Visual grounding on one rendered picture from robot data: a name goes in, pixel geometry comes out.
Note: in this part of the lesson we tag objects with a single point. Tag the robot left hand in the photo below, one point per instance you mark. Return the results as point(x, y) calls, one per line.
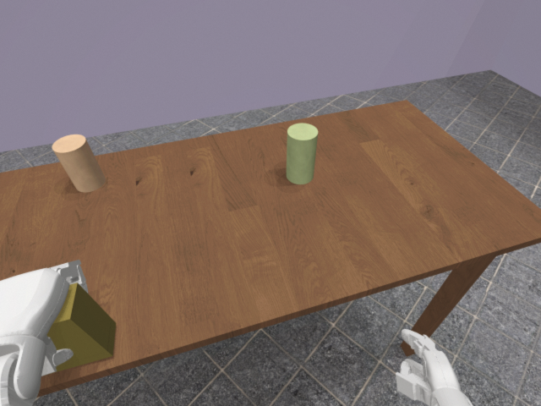
point(30, 303)

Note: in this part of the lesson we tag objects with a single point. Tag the robot right hand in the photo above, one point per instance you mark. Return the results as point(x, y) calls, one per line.
point(418, 381)

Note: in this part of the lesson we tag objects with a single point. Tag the table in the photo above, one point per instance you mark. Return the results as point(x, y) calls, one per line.
point(195, 241)

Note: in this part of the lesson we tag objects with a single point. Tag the right robot forearm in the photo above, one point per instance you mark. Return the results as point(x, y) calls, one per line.
point(447, 396)

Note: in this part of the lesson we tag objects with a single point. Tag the left robot forearm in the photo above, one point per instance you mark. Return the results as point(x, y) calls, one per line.
point(21, 363)

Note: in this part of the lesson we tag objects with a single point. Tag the sponge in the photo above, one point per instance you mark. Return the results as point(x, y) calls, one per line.
point(84, 327)

